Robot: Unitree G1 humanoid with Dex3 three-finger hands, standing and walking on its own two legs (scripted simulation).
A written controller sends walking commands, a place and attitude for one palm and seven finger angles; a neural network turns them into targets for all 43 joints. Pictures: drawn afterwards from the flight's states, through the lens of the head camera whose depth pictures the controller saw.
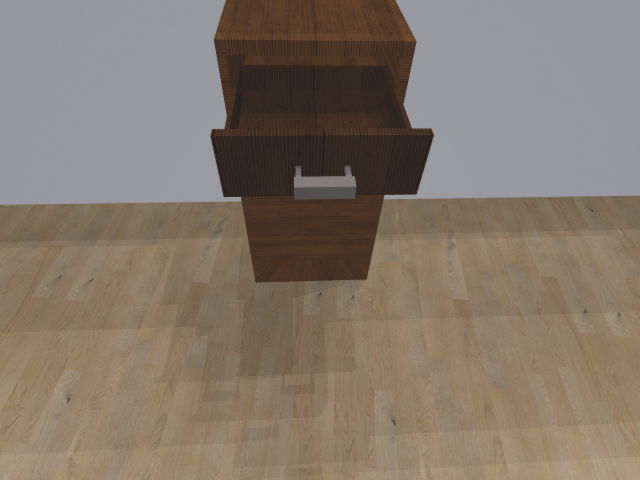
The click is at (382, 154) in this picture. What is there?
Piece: drawer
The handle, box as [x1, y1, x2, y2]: [294, 165, 356, 199]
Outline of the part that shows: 349,165 345,166 344,176 301,177 300,166 295,166 296,176 294,177 294,199 354,198 356,186 354,176 352,176 350,173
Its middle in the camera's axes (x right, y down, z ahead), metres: +0.00 -0.11 +0.69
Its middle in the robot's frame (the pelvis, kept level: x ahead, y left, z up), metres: +0.59 +0.03 +0.02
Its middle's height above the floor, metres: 0.79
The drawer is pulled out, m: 0.29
